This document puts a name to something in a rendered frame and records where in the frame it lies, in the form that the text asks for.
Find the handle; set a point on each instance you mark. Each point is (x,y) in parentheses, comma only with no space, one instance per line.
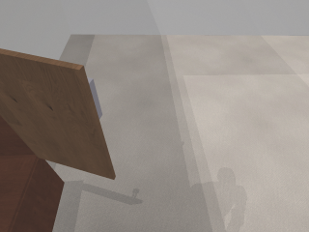
(95,96)

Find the cupboard door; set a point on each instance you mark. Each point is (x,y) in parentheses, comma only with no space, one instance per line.
(50,106)

